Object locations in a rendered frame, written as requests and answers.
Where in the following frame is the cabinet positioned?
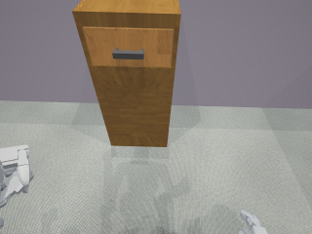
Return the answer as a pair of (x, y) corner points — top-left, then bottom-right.
(72, 0), (181, 147)

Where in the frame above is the drawer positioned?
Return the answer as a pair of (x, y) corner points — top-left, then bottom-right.
(83, 26), (174, 67)

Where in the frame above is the handle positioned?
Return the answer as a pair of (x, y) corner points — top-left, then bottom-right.
(112, 48), (144, 59)

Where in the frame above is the left robot hand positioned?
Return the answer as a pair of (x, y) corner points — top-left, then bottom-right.
(0, 144), (34, 208)

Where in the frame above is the right robot hand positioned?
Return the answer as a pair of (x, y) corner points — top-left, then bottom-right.
(238, 210), (268, 234)

